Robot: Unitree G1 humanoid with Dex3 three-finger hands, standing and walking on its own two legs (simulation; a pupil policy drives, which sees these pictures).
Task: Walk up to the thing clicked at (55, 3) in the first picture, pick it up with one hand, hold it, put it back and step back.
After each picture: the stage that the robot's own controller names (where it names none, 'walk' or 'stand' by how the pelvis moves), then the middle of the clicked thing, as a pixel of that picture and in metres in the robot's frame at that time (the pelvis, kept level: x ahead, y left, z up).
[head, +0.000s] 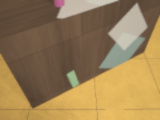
stand; out of the picture +0.98 +0.12 +0.05
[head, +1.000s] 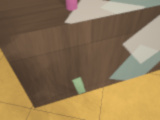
rise first; out of the picture +0.90 +0.09 +0.07
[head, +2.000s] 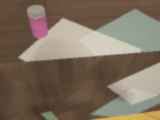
walk; (38, 22) +0.59 +0.20 +0.09
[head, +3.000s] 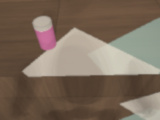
stand; (45, 33) +0.53 +0.15 +0.09
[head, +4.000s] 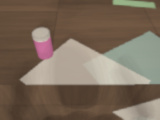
stand; (43, 44) +0.53 +0.16 +0.05
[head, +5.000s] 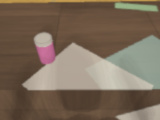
stand; (45, 49) +0.51 +0.16 +0.05
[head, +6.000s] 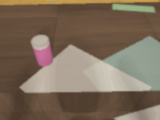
stand; (42, 51) +0.50 +0.16 +0.05
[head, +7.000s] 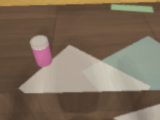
stand; (42, 51) +0.50 +0.17 +0.05
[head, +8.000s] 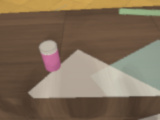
rise first; (50, 56) +0.49 +0.15 +0.05
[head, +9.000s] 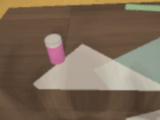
go down; (55, 49) +0.51 +0.15 +0.05
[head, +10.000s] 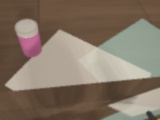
go down; (29, 39) +0.50 +0.14 +0.08
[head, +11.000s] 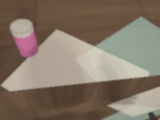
approach; (25, 39) +0.50 +0.15 +0.08
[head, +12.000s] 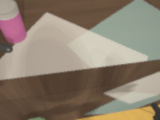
close in; (10, 22) +0.52 +0.16 +0.12
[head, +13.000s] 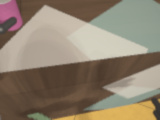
close; (6, 8) +0.56 +0.16 +0.13
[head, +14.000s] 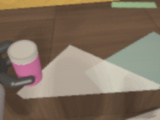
lift; (27, 64) +0.34 +0.15 +0.19
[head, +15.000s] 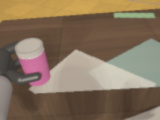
lift; (34, 63) +0.32 +0.14 +0.21
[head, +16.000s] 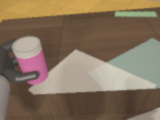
hold; (32, 61) +0.32 +0.14 +0.22
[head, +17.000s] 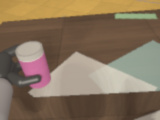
hold; (35, 65) +0.32 +0.14 +0.20
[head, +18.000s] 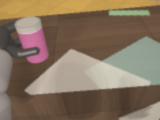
crouch; (33, 40) +0.39 +0.13 +0.24
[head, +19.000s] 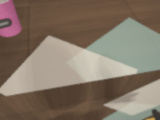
lower; (3, 13) +0.51 +0.16 +0.21
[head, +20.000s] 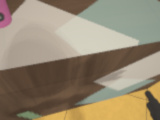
lower; out of the picture +0.55 +0.15 +0.14
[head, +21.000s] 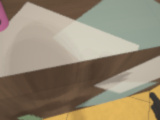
lower; out of the picture +0.54 +0.16 +0.14
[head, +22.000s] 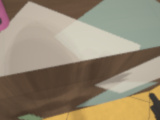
lower; out of the picture +0.54 +0.16 +0.14
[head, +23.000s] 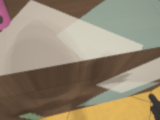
rest; out of the picture +0.54 +0.16 +0.14
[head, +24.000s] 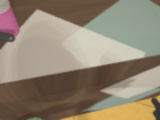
withdraw; (2, 17) +0.53 +0.15 +0.12
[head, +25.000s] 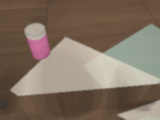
sink last; (38, 42) +0.49 +0.15 +0.10
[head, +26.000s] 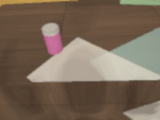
stand; (52, 39) +0.55 +0.15 +0.10
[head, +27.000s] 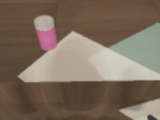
stand; (46, 33) +0.53 +0.14 +0.10
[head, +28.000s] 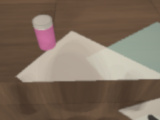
stand; (45, 33) +0.53 +0.14 +0.11
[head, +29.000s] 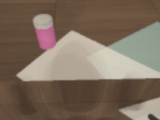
stand; (45, 32) +0.53 +0.14 +0.11
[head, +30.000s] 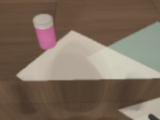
stand; (45, 32) +0.53 +0.14 +0.11
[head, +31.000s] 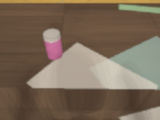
stand; (53, 44) +0.53 +0.13 +0.06
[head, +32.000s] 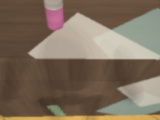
walk; (54, 13) +0.61 +0.09 +0.08
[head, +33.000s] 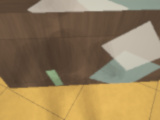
walk; out of the picture +0.88 +0.18 +0.08
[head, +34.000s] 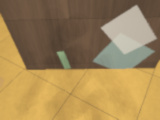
stand; out of the picture +1.22 +0.16 +0.07
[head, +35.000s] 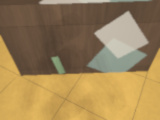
stand; out of the picture +1.20 +0.17 +0.05
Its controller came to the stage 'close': yes
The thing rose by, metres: 0.18
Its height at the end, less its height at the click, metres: +0.00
